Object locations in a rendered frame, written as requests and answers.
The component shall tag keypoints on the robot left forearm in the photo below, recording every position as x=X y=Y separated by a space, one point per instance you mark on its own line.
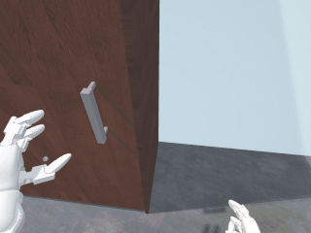
x=12 y=216

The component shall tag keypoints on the wardrobe door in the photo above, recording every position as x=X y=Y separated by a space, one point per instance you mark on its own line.
x=49 y=51

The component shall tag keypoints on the handle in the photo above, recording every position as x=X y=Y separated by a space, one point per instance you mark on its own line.
x=93 y=113

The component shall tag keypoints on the robot left hand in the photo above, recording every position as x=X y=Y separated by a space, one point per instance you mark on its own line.
x=15 y=142

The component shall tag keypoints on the robot right hand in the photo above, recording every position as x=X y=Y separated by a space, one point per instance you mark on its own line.
x=247 y=223

